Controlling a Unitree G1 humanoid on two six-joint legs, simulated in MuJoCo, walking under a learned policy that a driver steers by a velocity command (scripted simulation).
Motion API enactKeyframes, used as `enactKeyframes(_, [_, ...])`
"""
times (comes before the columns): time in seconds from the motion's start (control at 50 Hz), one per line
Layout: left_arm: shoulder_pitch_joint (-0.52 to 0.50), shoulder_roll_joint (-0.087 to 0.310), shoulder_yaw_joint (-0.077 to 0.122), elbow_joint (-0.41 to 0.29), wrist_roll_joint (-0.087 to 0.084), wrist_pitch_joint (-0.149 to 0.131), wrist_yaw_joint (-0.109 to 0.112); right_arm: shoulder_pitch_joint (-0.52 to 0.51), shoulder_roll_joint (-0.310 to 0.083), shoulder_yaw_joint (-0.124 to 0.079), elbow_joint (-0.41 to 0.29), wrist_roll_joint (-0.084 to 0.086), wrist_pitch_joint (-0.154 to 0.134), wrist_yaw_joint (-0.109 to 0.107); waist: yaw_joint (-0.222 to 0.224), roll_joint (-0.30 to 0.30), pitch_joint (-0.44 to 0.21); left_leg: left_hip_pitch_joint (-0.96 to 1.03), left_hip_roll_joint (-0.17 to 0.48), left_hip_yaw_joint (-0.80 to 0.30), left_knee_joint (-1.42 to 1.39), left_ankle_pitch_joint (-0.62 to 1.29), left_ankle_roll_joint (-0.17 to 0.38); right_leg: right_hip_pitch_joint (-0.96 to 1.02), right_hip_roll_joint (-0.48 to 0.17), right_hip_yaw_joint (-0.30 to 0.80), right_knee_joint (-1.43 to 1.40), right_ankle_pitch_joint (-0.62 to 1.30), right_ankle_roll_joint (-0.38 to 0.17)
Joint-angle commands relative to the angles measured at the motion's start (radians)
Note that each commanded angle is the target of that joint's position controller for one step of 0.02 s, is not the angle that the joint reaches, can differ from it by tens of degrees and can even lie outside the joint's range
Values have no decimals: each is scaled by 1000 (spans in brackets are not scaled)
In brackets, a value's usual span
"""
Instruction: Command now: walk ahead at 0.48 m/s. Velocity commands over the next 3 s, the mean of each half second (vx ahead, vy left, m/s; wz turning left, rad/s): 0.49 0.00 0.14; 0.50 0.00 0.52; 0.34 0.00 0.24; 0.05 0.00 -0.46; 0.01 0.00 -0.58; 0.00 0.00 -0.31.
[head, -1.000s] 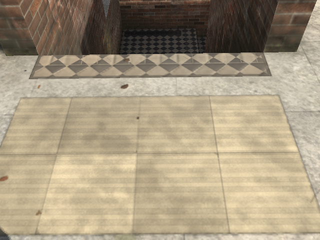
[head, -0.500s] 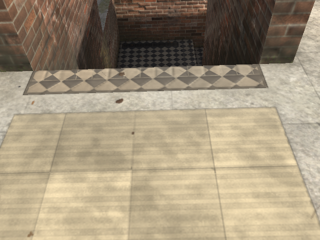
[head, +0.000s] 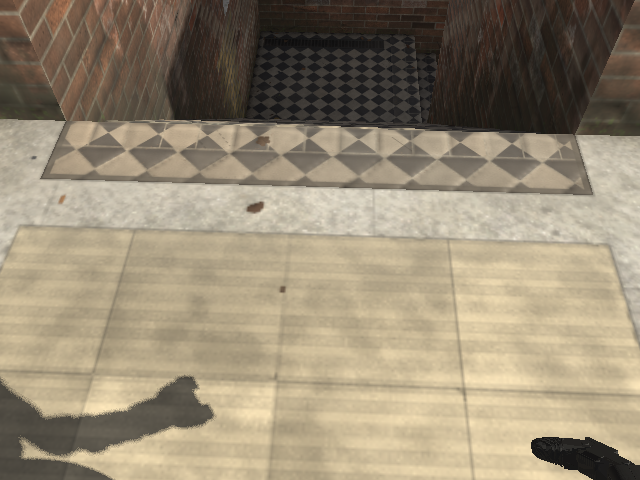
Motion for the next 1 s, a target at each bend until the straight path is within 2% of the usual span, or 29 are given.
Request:
enactKeyframes(0.02, [-38, 103, 14, -107, -45, -63, -16, 381, -178, -45, 83, -1, 7, -7, -171, 182, -292, 835, 377, -733, -338, -313, 222, -757, 18, 119, 693, -1, -46])
enactKeyframes(0.04, [-117, 128, 18, -133, -46, -67, -7, 273, -131, -30, 57, 1, 0, -4, -134, 85, -183, 639, 346, -572, -361, -222, 185, -736, -44, 84, 653, 99, -60])
enactKeyframes(0.06, [-149, 132, 29, -138, -32, -61, 6, 207, -94, -18, 51, -10, -9, 4, -91, 18, -119, 470, 308, -459, -388, -118, 159, -676, -85, 63, 592, 169, -62])
enactKeyframes(0.08, [-120, 114, 36, -135, -19, -43, 15, 180, -71, -10, 55, -22, -17, 9, -45, 36, -99, 359, 265, -371, -414, -71, 137, -597, -120, 70, 537, 211, -66])
enactKeyframes(0.1, [-90, 85, 35, -132, -17, -26, 19, 183, -63, -7, 67, -24, -18, 12, -23, 65, -89, 295, 242, -327, -439, -69, 134, -550, -132, 70, 503, 221, -67])
enactKeyframes(0.14, [-105, 66, 35, -146, -17, -6, 23, 220, -85, -8, 88, -21, -19, 2, -10, 79, -43, 224, 224, -264, -484, -44, 145, -559, -146, 53, 433, 236, -55])
enactKeyframes(0.18, [-195, 92, 41, -186, -4, -2, 25, 266, -121, -13, 103, -22, -19, -16, -19, 66, -8, 231, 225, -239, -509, -6, 158, -642, -157, 44, 333, 326, -27])
enactKeyframes(0.24, [-329, 97, 40, -231, 6, -10, 17, 344, -138, -14, 112, -17, -10, -35, -58, 41, 5, 300, 213, -214, -505, 65, 140, -718, -150, 30, 128, 499, -7])
enactKeyframes(0.32, [-491, 81, 26, -275, -5, -21, -3, 437, -160, -17, 118, -2, 2, -44, -111, 42, 20, 358, 192, -196, -481, 73, 113, -656, -80, -8, -128, 595, 12])
enactKeyframes(0.36, [-553, 84, 20, -296, -11, -29, -17, 477, -164, -20, 123, 6, 11, -47, -131, 48, 29, 407, 207, -214, -440, 59, 112, -642, -58, -9, -200, 573, 19])
enactKeyframes(0.4, [-579, 100, 19, -315, -16, -39, -31, 499, -166, -25, 125, 10, 21, -51, -127, 63, 28, 457, 234, -250, -386, 45, 103, -611, -44, 7, -261, 528, 12])
enactKeyframes(0.44, [-532, 139, 30, -313, -18, -50, -35, 489, -182, -34, 120, 10, 30, -55, -86, 94, 5, 483, 257, -286, -323, 89, 84, -518, -26, 8, -298, 457, -4])
enactKeyframes(0.46, [-454, 165, 42, -296, -17, -54, -32, 470, -183, -36, 112, 8, 34, -55, -38, 103, -35, 478, 239, -278, -242, 194, 68, -407, -6, -9, -317, 419, -22])
enactKeyframes(0.48, [-294, 218, 67, -255, -11, -59, -25, 456, -155, -26, 98, 1, 34, -52, 35, 86, -143, 420, 177, -239, -55, 275, 38, -179, -19, -2, -305, 420, -58])
enactKeyframes(0.5, [-102, 303, 87, -233, 7, -60, -14, 443, -100, -7, 55, -20, 33, -49, 98, -34, -328, 226, 90, -170, 277, 54, -3, 136, -220, 195, -268, 413, -122])
enactKeyframes(0.52, [-65, 358, 96, -217, 22, -50, -21, 567, 14, 20, 30, 9, 12, -47, 26, -350, -458, -140, -48, -127, 595, -456, -52, 422, -433, 659, -404, 222, -263])
enactKeyframes(0.54, [-91, 241, 67, -236, 21, -49, -21, 538, -103, -6, 46, 33, 2, -46, 44, -252, -421, -230, 16, -237, 731, -453, -47, 378, -407, 695, -450, 134, -244])
enactKeyframes(0.56, [-163, 178, 48, -250, 15, -49, -17, 452, -152, -21, 26, 40, 2, -47, 44, -171, -282, -275, 58, -219, 749, -363, -37, 249, -375, 504, -452, 189, -196])
enactKeyframes(0.58, [-228, 160, 39, -256, 15, -47, -18, 412, -140, -23, 21, 32, 7, -52, 16, -83, -207, -232, 104, -199, 723, -276, -42, 103, -335, 374, -477, 292, -174])
enactKeyframes(0.6, [-271, 142, 36, -253, 19, -45, -20, 388, -127, -31, 15, 19, 14, -54, -9, -69, -148, -194, 131, -197, 669, -222, -43, -9, -299, 284, -512, 354, -164])
enactKeyframes(0.62, [-294, 124, 30, -248, 25, -46, -20, 400, -109, -36, 13, 20, 29, -50, -39, -88, -117, -147, 155, -200, 634, -189, -41, -78, -268, 202, -546, 383, -154])
enactKeyframes(0.66, [-293, 126, 35, -233, 23, -50, -17, 399, -68, -35, -2, 24, 53, -44, -58, -92, -85, -126, 166, -183, 596, -158, -44, -134, -255, 110, -594, 437, -165])
enactKeyframes(0.68, [-288, 137, 40, -227, 22, -52, -13, 382, -65, -36, -15, 21, 63, -43, -63, -79, -67, -145, 168, -184, 573, -132, -48, -142, -256, 74, -610, 468, -171])
enactKeyframes(0.74, [-269, 168, 53, -213, 24, -49, 0, 311, -66, -39, -56, 10, 73, -38, -59, -50, -36, -209, 167, -193, 450, -17, -63, -125, -260, -16, -637, 516, -177])
enactKeyframes(0.82, [-246, 198, 63, -209, 19, -37, 14, 183, -59, -30, -100, 4, 64, -11, -24, -43, 1, -183, 152, -129, 231, 141, -63, -100, -242, -139, -652, 510, -152])
enactKeyframes(0.92, [-180, 233, 78, -189, -4, -11, 17, 44, -67, -24, -171, 6, 65, 17, 13, -42, 46, -194, 128, -55, 93, 63, -30, 39, -282, -207, -596, 554, -131])
enactKeyframes(0.96, [-191, 258, 85, -193, -12, 1, 16, 55, -89, -34, -188, 8, 67, 24, -14, -64, 22, -117, 84, -5, 72, -33, 3, 75, -288, -237, -508, 788, -114])
enactKeyframes(0.98, [-202, 274, 89, -198, -17, 8, 17, 100, -111, -46, -186, 9, 69, 23, -46, -85, -18, -33, 44, 29, 74, -85, 23, 81, -285, -252, -422, 973, -103])
enactKeyframes(1.0, [-221, 285, 90, -204, -22, 18, 17, 210, -144, -66, -164, 14, 70, 21, -113, -88, -79, 113, -7, 60, 43, -97, 50, 64, -265, -275, -263, 1115, -86])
